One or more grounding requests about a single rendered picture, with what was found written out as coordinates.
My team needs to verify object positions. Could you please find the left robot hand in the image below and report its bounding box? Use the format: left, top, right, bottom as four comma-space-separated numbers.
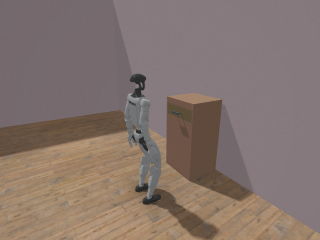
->
127, 133, 137, 148

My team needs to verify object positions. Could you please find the right robot hand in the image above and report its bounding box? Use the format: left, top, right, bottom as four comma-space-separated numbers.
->
148, 147, 159, 164

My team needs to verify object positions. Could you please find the left robot upper arm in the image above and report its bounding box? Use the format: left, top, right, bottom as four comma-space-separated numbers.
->
124, 93, 133, 119

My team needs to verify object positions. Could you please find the drawer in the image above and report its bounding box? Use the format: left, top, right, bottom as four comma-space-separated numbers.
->
168, 102, 192, 123

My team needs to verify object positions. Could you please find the right robot upper arm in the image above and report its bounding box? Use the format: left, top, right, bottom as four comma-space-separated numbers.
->
139, 97, 151, 128

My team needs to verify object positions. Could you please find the right robot forearm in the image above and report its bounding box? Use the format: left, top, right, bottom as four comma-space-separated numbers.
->
141, 121, 154, 149

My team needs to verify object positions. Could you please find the left robot forearm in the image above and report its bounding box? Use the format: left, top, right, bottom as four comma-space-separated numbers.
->
124, 117, 134, 135

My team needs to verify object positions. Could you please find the cabinet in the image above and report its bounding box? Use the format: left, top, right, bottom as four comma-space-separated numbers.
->
166, 93, 223, 181

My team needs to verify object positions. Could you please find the left robot shin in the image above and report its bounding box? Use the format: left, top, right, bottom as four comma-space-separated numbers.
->
139, 158, 151, 187

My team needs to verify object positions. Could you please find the left robot thigh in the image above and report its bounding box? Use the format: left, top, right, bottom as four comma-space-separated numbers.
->
132, 134, 150, 165

